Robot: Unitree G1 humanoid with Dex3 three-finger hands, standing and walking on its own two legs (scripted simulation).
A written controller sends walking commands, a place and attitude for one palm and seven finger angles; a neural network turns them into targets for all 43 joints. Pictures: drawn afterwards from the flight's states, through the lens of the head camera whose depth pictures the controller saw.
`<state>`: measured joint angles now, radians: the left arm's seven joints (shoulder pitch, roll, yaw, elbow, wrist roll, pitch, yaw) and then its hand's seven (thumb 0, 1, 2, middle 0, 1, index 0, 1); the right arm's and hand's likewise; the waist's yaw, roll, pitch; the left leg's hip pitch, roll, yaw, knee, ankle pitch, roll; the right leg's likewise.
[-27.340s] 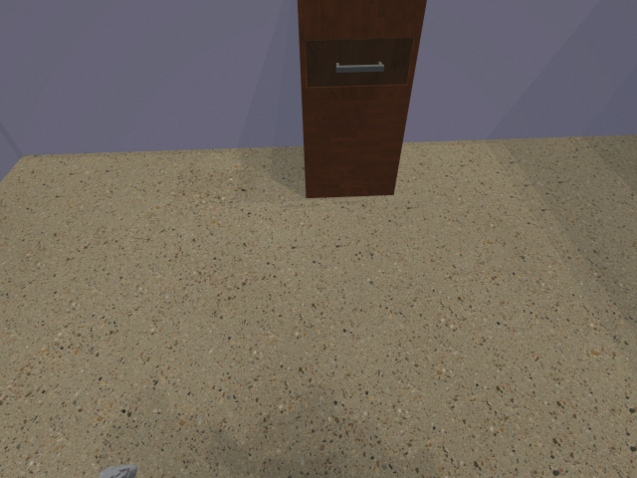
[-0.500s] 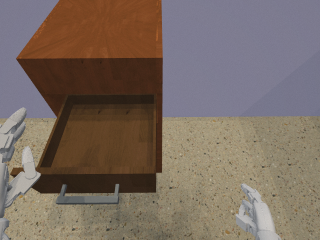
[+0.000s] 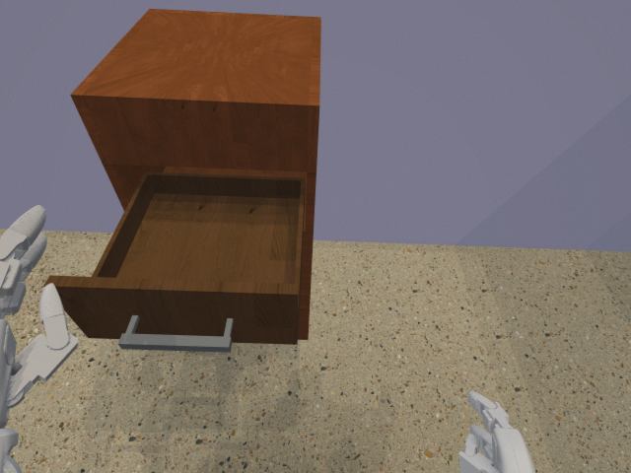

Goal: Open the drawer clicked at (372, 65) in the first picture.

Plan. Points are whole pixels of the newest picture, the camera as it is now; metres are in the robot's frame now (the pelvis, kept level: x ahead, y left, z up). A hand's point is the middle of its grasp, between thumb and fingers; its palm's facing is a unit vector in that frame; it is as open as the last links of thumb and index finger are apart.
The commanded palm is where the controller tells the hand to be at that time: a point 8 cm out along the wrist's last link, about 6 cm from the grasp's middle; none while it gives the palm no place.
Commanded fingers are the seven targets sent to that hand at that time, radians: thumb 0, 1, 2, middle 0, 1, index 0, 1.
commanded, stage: step back with the hand held close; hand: left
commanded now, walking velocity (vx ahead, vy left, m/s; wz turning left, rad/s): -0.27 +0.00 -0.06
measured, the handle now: (179, 332) +0.35 +0.24 -0.11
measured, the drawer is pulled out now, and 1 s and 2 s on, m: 0.30 0.30 0.30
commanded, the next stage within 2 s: stop stepping back and stand still in 0.34 s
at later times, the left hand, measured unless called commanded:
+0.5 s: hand out of the picture +0.08 +0.18 +0.16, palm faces +0.27 -0.83 -0.49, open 7.4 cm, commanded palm +0.01 +0.23 +0.19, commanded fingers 0.00 0.90 0.90 -0.20 -0.30 -0.20 -0.30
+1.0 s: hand out of the picture -0.01 +0.19 +0.16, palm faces +0.35 -0.85 -0.40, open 7.4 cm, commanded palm -0.07 +0.24 +0.19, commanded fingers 0.00 0.90 0.90 -0.20 -0.30 -0.20 -0.30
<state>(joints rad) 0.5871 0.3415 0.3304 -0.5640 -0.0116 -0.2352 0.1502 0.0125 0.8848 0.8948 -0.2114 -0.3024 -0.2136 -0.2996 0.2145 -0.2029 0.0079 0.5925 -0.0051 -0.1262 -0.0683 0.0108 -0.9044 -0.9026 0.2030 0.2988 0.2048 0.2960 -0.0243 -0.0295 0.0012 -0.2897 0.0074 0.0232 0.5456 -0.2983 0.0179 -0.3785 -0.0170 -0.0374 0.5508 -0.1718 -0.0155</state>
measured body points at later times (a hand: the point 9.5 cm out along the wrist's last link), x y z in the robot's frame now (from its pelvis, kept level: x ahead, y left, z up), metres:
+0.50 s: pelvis -0.13 -0.04 +0.02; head -0.11 -0.04 +0.47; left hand +0.06 +0.22 +0.19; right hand +0.03 -0.29 -0.07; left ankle -0.17 +0.11 -0.69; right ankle -0.07 -0.11 -0.73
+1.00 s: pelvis -0.20 -0.04 +0.01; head -0.22 -0.03 +0.46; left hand -0.03 +0.23 +0.19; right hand -0.08 -0.28 -0.08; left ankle -0.21 +0.07 -0.71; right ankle -0.15 -0.12 -0.73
